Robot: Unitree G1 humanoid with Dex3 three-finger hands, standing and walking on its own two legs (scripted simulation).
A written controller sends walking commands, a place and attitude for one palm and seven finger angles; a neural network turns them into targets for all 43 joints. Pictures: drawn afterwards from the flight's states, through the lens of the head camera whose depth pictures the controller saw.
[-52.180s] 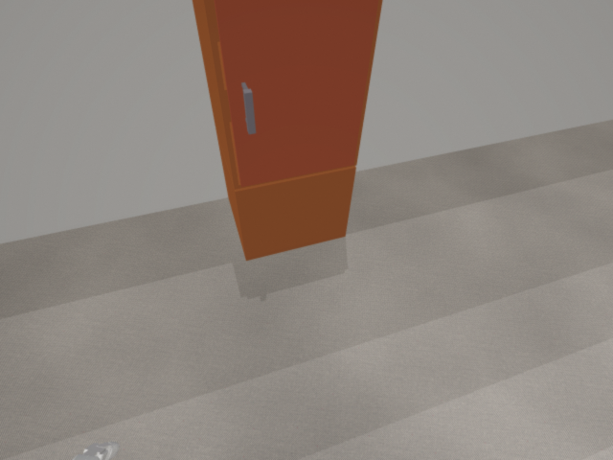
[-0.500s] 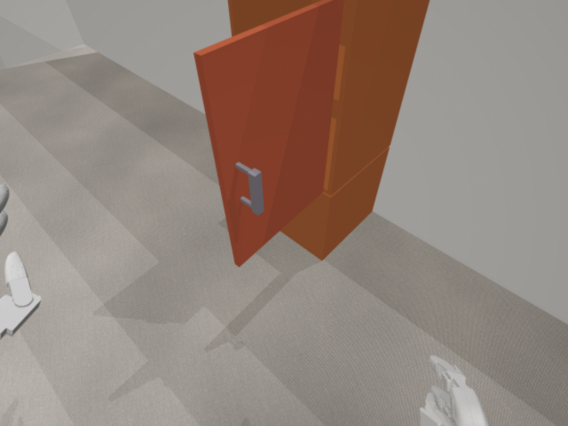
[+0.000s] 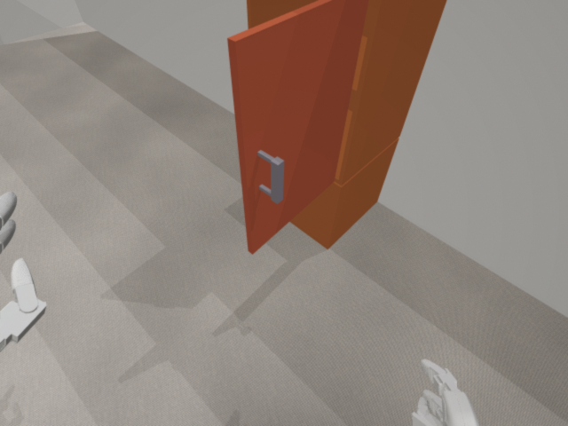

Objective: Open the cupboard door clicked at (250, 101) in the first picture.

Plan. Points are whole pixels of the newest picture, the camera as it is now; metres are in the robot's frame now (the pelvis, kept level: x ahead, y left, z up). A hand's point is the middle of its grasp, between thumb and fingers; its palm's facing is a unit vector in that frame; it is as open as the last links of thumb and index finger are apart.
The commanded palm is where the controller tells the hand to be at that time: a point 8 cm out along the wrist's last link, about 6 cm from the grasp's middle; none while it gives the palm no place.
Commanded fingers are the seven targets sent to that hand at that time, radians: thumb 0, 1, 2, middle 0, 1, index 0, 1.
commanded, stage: stop stepping back and stand still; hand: left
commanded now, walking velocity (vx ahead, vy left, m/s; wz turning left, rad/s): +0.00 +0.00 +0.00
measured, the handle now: (270, 177) +0.62 +0.07 -0.06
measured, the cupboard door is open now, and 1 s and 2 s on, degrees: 92 92 92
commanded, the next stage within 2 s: let the arm hang, fingers relaxed in 0.16 s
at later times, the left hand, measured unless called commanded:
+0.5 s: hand out of the picture +0.09 +0.21 -0.14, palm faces -0.04 -0.95 -0.30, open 7.4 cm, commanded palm none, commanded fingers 0.00 0.90 0.90 -0.20 -0.30 -0.20 -0.30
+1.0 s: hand out of the picture -0.01 +0.20 -0.17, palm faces +0.04 -0.96 -0.29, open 7.4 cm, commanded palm none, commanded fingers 0.00 0.90 0.90 -0.20 -0.30 -0.20 -0.30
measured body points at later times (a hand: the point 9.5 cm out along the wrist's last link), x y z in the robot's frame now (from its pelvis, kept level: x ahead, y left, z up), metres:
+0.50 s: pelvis -0.02 +0.00 -0.01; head +0.00 -0.02 +0.44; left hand +0.09 +0.26 -0.12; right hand +0.10 -0.27 -0.14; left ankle +0.02 +0.10 -0.74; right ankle +0.00 -0.11 -0.74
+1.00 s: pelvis -0.01 -0.02 +0.00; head +0.01 -0.03 +0.45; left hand -0.01 +0.25 -0.14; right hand -0.01 -0.25 -0.17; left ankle +0.02 +0.10 -0.74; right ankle +0.00 -0.11 -0.74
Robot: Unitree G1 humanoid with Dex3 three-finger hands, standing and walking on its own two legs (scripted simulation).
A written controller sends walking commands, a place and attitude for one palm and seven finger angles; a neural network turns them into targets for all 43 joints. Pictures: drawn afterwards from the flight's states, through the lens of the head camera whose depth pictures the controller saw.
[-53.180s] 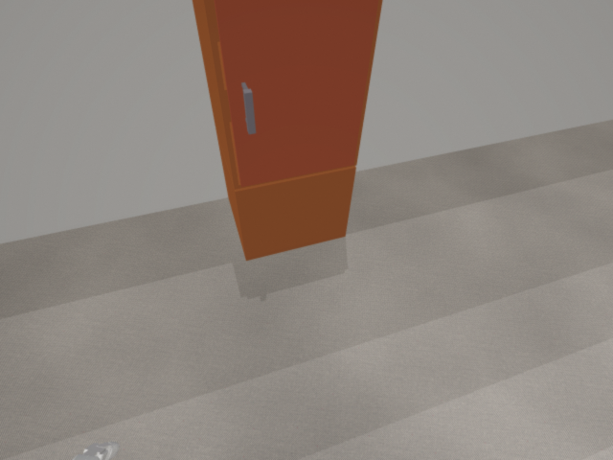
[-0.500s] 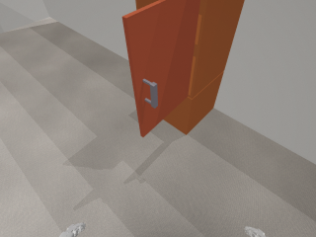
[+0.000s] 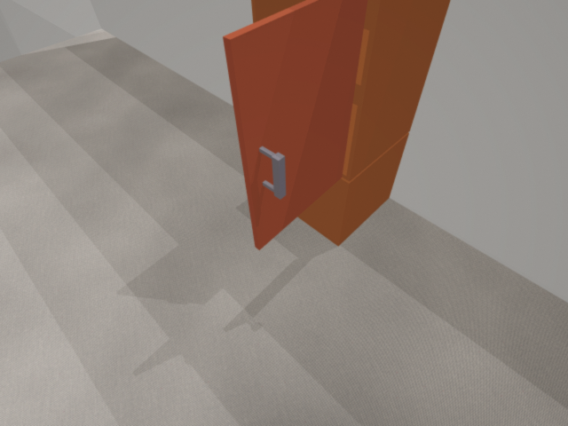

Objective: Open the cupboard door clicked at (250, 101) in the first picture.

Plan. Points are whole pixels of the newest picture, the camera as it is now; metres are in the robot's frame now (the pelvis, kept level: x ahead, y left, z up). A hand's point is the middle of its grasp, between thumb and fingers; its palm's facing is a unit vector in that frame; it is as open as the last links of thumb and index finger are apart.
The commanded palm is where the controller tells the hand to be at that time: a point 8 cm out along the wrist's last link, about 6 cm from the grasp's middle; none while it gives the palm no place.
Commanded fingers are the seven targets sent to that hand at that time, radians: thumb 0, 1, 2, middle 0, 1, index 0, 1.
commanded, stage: let the arm hang, fingers relaxed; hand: left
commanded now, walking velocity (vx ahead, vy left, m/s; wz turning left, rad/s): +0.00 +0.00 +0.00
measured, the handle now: (272, 172) +0.63 +0.07 -0.06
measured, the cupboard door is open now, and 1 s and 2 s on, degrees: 92 92 92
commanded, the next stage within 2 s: look to check the result in 0.36 s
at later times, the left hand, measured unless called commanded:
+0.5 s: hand out of the picture +0.05 +0.19 -0.17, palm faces +0.00 -0.97 -0.26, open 7.4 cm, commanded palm none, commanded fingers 0.00 0.90 0.90 -0.20 -0.30 -0.20 -0.30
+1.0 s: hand out of the picture +0.09 +0.21 -0.16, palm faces -0.01 -0.96 -0.29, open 7.4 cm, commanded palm none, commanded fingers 0.00 0.90 0.90 -0.20 -0.30 -0.20 -0.30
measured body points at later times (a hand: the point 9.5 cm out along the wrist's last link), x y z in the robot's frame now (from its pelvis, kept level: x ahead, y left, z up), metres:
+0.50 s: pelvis +0.02 -0.01 +0.00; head +0.03 -0.02 +0.45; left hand +0.05 +0.25 -0.15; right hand +0.04 -0.26 -0.16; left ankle +0.03 +0.12 -0.74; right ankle +0.01 -0.10 -0.74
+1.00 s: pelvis +0.03 -0.01 +0.00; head +0.05 -0.02 +0.45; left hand +0.09 +0.26 -0.14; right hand +0.08 -0.27 -0.15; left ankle +0.03 +0.12 -0.74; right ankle +0.01 -0.10 -0.74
